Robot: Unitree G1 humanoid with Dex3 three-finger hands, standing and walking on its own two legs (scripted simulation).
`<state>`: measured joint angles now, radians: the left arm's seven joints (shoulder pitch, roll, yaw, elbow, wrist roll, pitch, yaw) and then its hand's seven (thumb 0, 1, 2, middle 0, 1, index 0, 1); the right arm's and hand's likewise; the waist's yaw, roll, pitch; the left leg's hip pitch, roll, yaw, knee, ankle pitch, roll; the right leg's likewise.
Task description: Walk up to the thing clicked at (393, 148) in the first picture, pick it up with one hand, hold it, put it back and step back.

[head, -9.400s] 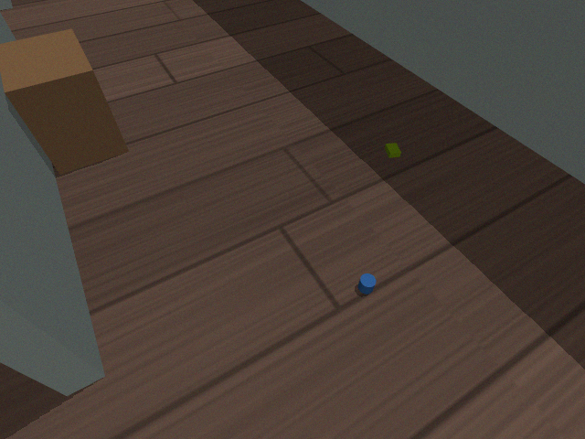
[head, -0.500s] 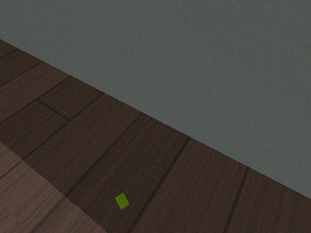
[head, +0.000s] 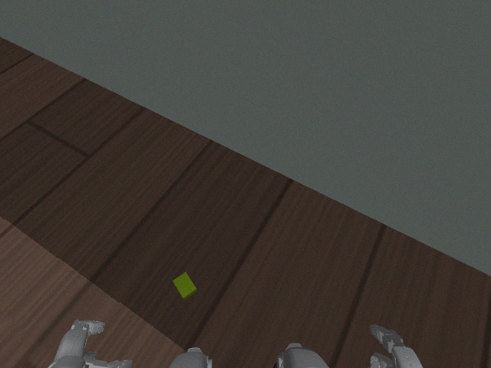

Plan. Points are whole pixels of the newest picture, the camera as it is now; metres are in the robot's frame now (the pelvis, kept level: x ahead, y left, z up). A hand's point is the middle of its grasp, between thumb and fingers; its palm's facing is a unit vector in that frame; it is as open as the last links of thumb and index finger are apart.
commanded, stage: rise first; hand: left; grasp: from above
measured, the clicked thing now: (185, 285) +0.41 +0.21 -0.72
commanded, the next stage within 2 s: none
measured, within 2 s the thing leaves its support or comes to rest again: neither
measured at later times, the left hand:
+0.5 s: hand (109, 365) +0.14 +0.28 -0.27, palm faces -0.26 -0.70 -0.67, open 14.4 cm
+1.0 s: hand (135, 313) +0.28 +0.30 -0.46, palm faces -0.30 -0.20 -0.93, open 14.2 cm
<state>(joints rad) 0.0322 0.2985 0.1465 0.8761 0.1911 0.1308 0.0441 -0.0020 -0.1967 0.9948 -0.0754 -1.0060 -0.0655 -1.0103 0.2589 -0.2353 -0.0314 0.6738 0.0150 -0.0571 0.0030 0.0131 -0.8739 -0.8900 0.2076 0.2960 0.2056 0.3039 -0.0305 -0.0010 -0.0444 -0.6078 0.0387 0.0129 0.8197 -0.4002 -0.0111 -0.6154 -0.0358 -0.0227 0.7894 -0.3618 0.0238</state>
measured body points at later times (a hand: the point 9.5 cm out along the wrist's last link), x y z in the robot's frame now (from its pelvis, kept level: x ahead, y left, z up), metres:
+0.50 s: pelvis -0.02 +0.00 -0.11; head +0.11 +0.01 +0.32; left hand +0.16 +0.31 -0.22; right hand +0.18 -0.25 -0.21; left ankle +0.00 +0.12 -0.70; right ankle +0.01 -0.14 -0.70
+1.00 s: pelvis -0.09 -0.01 -0.30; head +0.12 +0.00 +0.10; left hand +0.29 +0.31 -0.41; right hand +0.03 -0.27 -0.45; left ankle +0.00 +0.12 -0.70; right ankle +0.01 -0.14 -0.70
